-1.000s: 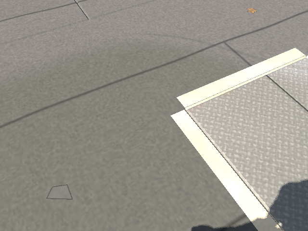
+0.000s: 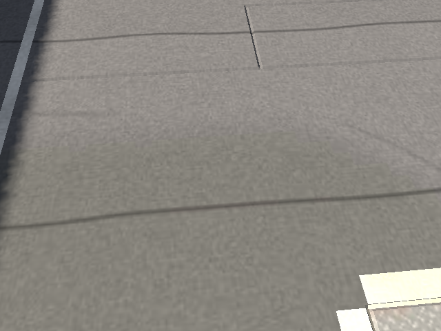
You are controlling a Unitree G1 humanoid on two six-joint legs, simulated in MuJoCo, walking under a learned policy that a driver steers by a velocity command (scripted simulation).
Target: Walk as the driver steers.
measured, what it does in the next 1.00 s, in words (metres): walks ahead, turning right: right foot, then left foot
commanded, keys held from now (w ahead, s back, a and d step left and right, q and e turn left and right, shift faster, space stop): w+q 0.10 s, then w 0.04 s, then w+e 0.74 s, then e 0.12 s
